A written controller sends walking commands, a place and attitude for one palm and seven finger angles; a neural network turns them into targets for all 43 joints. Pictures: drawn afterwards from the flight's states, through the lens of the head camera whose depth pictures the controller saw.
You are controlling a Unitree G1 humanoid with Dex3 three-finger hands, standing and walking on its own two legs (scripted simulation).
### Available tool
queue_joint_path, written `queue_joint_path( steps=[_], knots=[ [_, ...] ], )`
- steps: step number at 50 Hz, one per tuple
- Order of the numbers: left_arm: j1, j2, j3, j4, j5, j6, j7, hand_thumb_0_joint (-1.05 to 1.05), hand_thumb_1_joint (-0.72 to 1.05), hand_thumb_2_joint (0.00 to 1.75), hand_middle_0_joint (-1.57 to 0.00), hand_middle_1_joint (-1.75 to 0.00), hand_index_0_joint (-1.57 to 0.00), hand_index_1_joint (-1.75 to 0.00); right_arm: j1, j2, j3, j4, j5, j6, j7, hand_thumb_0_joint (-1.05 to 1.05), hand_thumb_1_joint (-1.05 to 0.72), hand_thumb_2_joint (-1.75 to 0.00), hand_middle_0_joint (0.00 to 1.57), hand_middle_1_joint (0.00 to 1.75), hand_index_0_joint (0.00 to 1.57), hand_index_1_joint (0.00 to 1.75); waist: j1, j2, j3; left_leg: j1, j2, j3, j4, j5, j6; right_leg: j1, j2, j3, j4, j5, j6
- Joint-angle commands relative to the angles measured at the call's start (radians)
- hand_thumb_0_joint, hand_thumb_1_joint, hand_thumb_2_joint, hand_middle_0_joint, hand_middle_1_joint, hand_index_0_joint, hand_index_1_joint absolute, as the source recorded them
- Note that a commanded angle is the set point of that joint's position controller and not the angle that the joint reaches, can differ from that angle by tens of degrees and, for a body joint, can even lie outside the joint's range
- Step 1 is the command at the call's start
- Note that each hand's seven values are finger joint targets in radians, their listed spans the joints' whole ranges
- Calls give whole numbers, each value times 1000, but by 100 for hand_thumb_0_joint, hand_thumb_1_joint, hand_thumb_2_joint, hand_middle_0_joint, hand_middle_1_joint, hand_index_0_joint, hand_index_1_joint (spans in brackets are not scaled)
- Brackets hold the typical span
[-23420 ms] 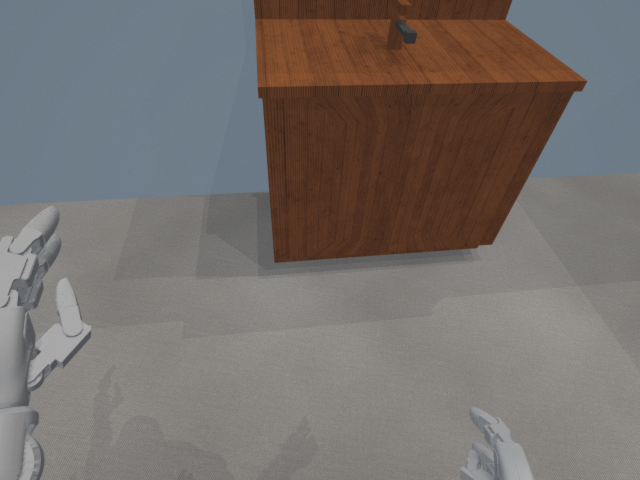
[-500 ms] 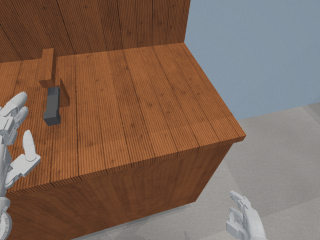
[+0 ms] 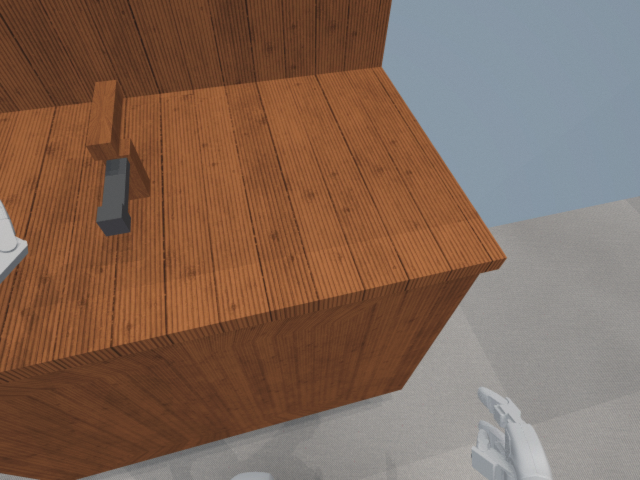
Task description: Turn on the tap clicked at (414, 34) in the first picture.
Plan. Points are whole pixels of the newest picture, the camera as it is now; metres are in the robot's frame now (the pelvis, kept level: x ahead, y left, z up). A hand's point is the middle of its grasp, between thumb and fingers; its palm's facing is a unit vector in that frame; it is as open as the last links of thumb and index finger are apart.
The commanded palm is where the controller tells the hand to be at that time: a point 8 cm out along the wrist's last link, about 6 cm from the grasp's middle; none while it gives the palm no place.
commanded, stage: come to a stop and stand still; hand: left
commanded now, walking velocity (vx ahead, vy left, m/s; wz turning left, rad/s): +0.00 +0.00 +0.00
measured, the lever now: (114, 219) +0.36 +0.30 +0.10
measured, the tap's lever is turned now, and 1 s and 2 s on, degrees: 0 0 0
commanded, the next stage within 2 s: look again from close up in 0.64 s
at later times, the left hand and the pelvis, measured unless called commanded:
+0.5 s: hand (5, 296) +0.22 +0.31 +0.16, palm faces +0.42 -0.84 -0.34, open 7.4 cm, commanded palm +0.16 +0.34 +0.18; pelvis +0.00 +0.06 +0.00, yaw +1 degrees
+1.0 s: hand (21, 304) +0.22 +0.30 +0.16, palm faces +0.39 -0.84 -0.37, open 7.4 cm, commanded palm +0.16 +0.33 +0.18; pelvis +0.00 +0.04 +0.00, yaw +1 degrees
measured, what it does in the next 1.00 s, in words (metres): stands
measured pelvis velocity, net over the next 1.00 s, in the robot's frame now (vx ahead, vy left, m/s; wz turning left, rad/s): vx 0.00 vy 0.04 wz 0.02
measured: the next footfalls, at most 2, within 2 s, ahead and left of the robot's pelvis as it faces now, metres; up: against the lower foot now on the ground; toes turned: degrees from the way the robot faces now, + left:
none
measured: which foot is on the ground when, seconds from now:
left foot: down 0.00-1.00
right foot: down 0.00-1.00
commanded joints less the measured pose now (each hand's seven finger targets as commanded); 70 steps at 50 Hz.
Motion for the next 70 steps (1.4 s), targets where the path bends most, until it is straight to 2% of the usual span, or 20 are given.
queue_joint_path(
  steps=[1, 3, 4, 5, 8, 9, 10, 16, 20, 24, 25, 34, 35, 45, 49, 50, 53, 68, 69, 70],
  knots=[
    [271, 17, -63, -335, 14, -49, -13, 0, 90, 90, -20, -30, -20, -30, -67, -99, -38, -217, 5, -57, 26, 0, -90, -90, 20, 30, 20, 30, -12, -10, -291, 136, 76, -68, -25, 190, 60, 64, -100, 53, -31, 250, 68],
    [277, 84, 15, -340, 14, -50, 3, 0, 90, 90, -20, -30, -20, -30, -78, -96, -27, -225, -5, -53, 6, 0, -90, -90, 20, 30, 20, 30, -22, -110, -206, 73, 41, -62, -31, 10, 35, 14, -111, 87, -121, 122, 28],
    [285, 161, 98, -344, 15, -55, 19, 0, 90, 90, -20, -30, -20, -30, -84, -97, -22, -216, -6, -45, -8, 0, -90, -90, 20, 30, 20, 30, -21, -101, -206, 93, 33, -55, -41, -2, 30, -14, -117, 90, -130, 84, 9],
    [272, 114, 75, -347, 7, -63, 18, 0, 90, 90, -20, -30, -20, -30, -76, -86, -16, -224, -13, -43, -19, 0, -90, -90, 20, 30, 20, 30, -33, -93, -206, 82, 29, -68, -52, -6, 32, -9, -116, 81, -123, 62, -1],
    [177, 109, 69, -396, 1, -87, 25, 0, 90, 90, -20, -30, -20, -30, -80, -80, -8, -224, -15, -53, -41, 0, -90, -90, 20, 30, 20, 30, -41, 101, -188, 84, 47, -91, -108, -25, 41, -3, -93, 83, -101, 76, -2],
    [131, 149, 96, -429, 10, -91, 32, 0, 90, 90, -20, -30, -20, -30, -88, -85, -5, -218, -16, -57, -44, 0, -90, -90, 20, 30, 20, 30, -35, 150, -203, 103, 60, -100, -126, -4, 43, 6, -86, 61, -75, 90, 1],
    [126, 109, 63, -396, 9, -92, 32, 0, 90, 90, -20, -30, -20, -30, -77, -84, -5, -212, -20, -62, -47, 0, -90, -90, 20, 30, 20, 30, -36, 157, -206, 90, 70, -110, -132, -6, 49, 26, -82, 39, -71, 95, 5],
    [98, 13, -62, -366, 31, -87, 20, 0, 90, 90, -20, -30, -20, -30, -56, -91, -7, -191, -17, -97, -30, 0, -90, -90, 20, 30, 20, 30, -39, 116, -201, 133, 85, -139, -155, -22, 46, 8, -70, 18, -83, 74, 14],
    [119, -8, -82, -324, 43, -83, 23, 0, 90, 90, -20, -30, -20, -30, -55, -98, -6, -178, -18, -89, -23, 0, -90, -90, 20, 30, 20, 30, -39, 112, -185, 113, 89, -163, -191, -61, 34, -3, -59, 4, -79, 60, 16],
    [120, 62, -13, -347, 45, -86, 32, 0, 90, 90, -20, -30, -20, -30, -74, -91, -1, -186, -15, -78, -26, 0, -90, -90, 20, 30, 20, 30, -35, 112, -192, 116, 86, -154, -193, -30, 19, 12, -64, 5, -87, 73, 13],
    [123, 32, -39, -343, 40, -88, 28, 0, 90, 90, -20, -30, -20, -30, -66, -89, 0, -186, -21, -73, -26, 0, -90, -90, 20, 30, 20, 30, -37, 108, -194, 110, 87, -158, -189, -18, 19, 18, -64, 0, -94, 77, 12],
    [171, 67, -6, -390, 33, -84, 31, 0, 90, 90, -20, -30, -20, -30, -75, -87, -3, -193, -15, -72, -27, 0, -90, -90, 20, 30, 20, 30, -36, 129, -245, 187, 73, -128, -136, 210, -13, 41, -74, -7, -91, 153, 8],
    [175, 33, -37, -369, 28, -84, 27, 0, 90, 90, -20, -30, -20, -30, -63, -92, -4, -188, -19, -67, -26, 0, -90, -90, 20, 30, 20, 30, -39, 112, -241, 173, 73, -128, -134, 193, -6, 42, -74, -8, -102, 148, 9],
    [174, 31, -48, -333, 24, -81, 27, 0, 90, 90, -20, -30, -20, -30, -73, -98, -5, -184, -16, -57, -39, 0, -90, -90, 20, 30, 20, 30, -40, 67, -209, 118, 54, -123, -148, 43, 15, 54, -94, 28, -146, 158, 4],
    [168, 74, -14, -365, 26, -80, 34, 0, 90, 90, -20, -30, -20, -30, -89, -91, -6, -189, -9, -61, -45, 0, -90, -90, 20, 30, 20, 30, -39, 83, -208, 128, 47, -119, -141, 29, 21, 48, -104, 50, -154, 157, 1],
    [165, 31, -53, -342, 21, -82, 29, 0, 90, 90, -20, -30, -20, -30, -77, -98, -5, -185, -16, -58, -45, 0, -90, -90, 20, 30, 20, 30, -41, 73, -196, 111, 48, -119, -147, 0, 24, 42, -101, 45, -163, 139, 1],
    [173, 48, -35, -330, 19, -79, 30, 0, 90, 90, -20, -30, -20, -30, -72, -93, -11, -190, -12, -61, -47, 0, -90, -90, 20, 30, 20, 30, -42, 56, -180, 100, 45, -123, -144, -36, 29, 37, -108, 72, -183, 121, -2],
    [199, 55, -27, -349, 12, -71, 33, 0, 90, 90, -20, -30, -20, -30, -68, -95, -16, -187, -9, -59, -50, 0, -90, -90, 20, 30, 20, 30, -41, 57, -218, 140, 49, -125, -120, 103, 35, 57, -117, 70, -149, 215, 0],
    [-660, 799, 191, -726, 23, -212, 54, 0, 90, 90, -20, -30, -20, -30, 127, -142, 145, -298, 54, -23, -129, 0, -90, -90, 20, 30, 20, 30, -92, 224, -206, -27, -2, -118, -120, -47, 42, 88, -32, 19, -67, -44, 83],
    [-281, 269, 195, -237, 48, -142, 39, 0, 90, 90, -20, -30, -20, -30, 22, -25, 16, -233, 10, -66, -102, 0, -90, -90, 20, 30, 20, 30, -43, 64, -170, 36, 103, -168, -105, -71, 32, -117, -101, 12, -9, -153, 22]
  ],
)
